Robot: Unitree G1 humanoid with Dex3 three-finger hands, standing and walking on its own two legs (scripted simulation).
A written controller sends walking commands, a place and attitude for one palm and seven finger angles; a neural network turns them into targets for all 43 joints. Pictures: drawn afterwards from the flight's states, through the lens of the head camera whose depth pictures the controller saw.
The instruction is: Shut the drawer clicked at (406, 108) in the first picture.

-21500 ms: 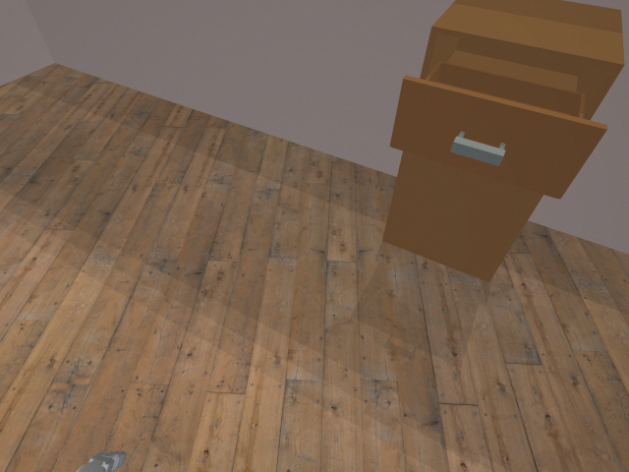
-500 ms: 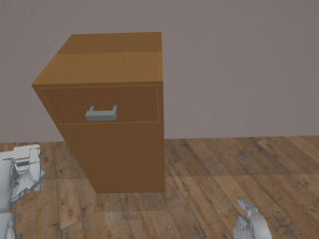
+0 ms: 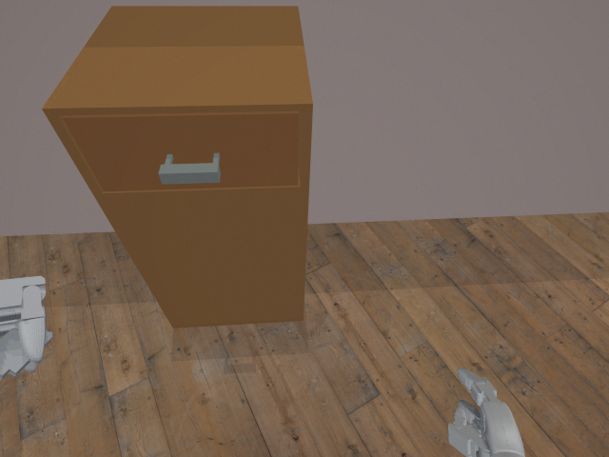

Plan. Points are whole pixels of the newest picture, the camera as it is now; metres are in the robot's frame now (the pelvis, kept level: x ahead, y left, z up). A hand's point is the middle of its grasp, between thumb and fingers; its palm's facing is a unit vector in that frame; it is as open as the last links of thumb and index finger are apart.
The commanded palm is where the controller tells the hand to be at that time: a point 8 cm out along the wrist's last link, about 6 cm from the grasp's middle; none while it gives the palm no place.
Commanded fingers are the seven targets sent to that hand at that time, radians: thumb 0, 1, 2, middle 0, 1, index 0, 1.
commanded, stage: step back with the hand held close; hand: left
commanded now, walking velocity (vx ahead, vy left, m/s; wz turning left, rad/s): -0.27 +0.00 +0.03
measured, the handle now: (191, 165) +0.60 +0.26 +0.00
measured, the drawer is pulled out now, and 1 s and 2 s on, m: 0.00 0.00 0.00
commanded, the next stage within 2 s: stop stepping back and stand still in 0.64 s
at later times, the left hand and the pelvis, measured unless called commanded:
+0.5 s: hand out of the picture +0.12 +0.26 +0.18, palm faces +0.39 -0.77 -0.50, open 3.3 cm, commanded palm +0.06 +0.29 +0.18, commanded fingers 0.00 0.90 0.90 -1.40 -1.60 -1.40 -1.60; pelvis -0.07 +0.00 +0.00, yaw +1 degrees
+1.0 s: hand out of the picture +0.01 +0.25 +0.16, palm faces +0.43 -0.80 -0.41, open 3.2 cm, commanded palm -0.03 +0.28 +0.18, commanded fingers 0.00 0.90 0.90 -1.40 -1.60 -1.40 -1.60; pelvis -0.15 -0.01 +0.00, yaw +1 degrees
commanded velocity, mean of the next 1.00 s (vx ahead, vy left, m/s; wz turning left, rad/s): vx -0.21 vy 0.01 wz -0.01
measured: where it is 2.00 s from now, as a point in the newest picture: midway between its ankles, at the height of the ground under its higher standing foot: outside the picture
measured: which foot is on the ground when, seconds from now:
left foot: down 0.00-0.82, up 0.84-1.00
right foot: down 0.00-0.28, up 0.30-0.54, down 0.56-1.00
